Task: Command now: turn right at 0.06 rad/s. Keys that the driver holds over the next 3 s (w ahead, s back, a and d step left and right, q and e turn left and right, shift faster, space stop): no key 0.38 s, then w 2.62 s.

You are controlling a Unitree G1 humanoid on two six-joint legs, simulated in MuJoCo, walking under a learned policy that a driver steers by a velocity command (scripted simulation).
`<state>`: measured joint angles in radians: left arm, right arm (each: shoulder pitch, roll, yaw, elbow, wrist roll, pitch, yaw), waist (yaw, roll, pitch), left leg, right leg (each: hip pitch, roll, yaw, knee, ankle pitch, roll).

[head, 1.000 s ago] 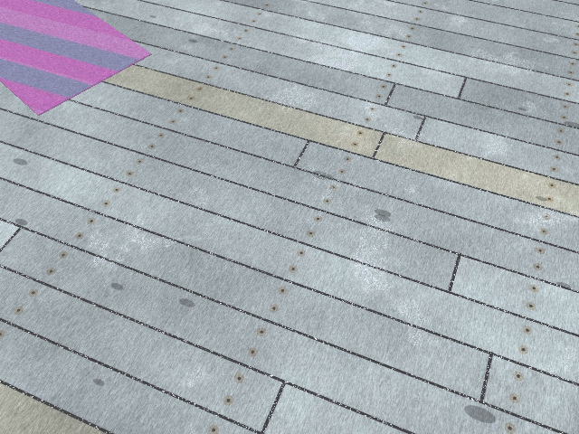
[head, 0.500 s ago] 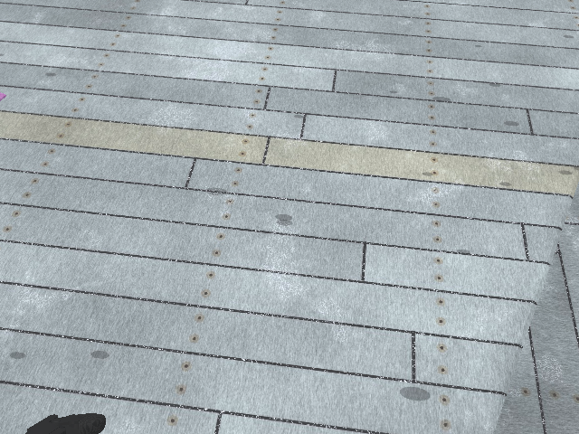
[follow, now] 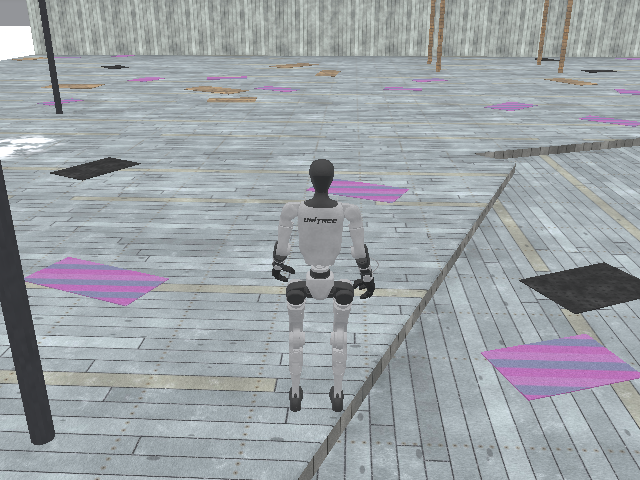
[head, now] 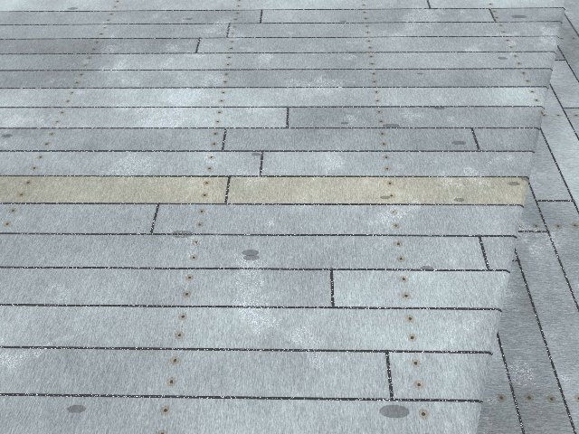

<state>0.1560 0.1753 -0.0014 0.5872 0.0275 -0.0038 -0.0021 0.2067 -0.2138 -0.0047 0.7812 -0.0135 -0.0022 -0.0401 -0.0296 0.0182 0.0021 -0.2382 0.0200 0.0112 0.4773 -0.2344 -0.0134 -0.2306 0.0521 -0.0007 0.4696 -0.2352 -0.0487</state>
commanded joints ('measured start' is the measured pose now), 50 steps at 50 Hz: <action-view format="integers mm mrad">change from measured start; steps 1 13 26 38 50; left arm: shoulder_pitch -22 3 169 94 -202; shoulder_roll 109 111 221 194 103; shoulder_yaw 33 41 78 53 25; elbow -68 -36 59 12 -76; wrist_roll -4 -7 -31 -69 -49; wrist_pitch -24 -28 -30 -89 -92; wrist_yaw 9 2 21 -10 -45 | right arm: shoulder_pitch -28 -37 -109 180 272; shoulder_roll -103 -112 -133 -209 -193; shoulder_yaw -27 -29 -35 -53 -28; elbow -39 40 38 90 115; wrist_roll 3 5 35 17 19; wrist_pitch -24 -22 -62 -101 -77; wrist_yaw -1 -4 24 47 28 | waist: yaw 17 16 67 -35 -79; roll -67 -21 -156 97 45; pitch -10 -46 87 60 110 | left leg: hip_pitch -6 48 -289 307 217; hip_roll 50 57 24 329 163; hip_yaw -70 -74 -18 -570 -98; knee -80 -96 214 -304 -364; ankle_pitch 51 113 -210 -388 335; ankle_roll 34 30 90 288 201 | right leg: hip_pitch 11 58 107 -655 -507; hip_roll -134 -114 -334 -74 -108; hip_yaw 172 133 464 105 -56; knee -159 -144 -336 727 219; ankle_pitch -25 168 -478 -170 287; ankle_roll -39 -44 -202 12 44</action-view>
